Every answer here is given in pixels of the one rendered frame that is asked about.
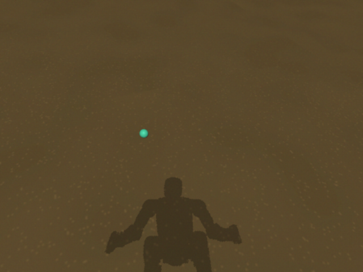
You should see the ball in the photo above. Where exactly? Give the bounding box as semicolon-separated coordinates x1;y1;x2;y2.
140;129;148;138

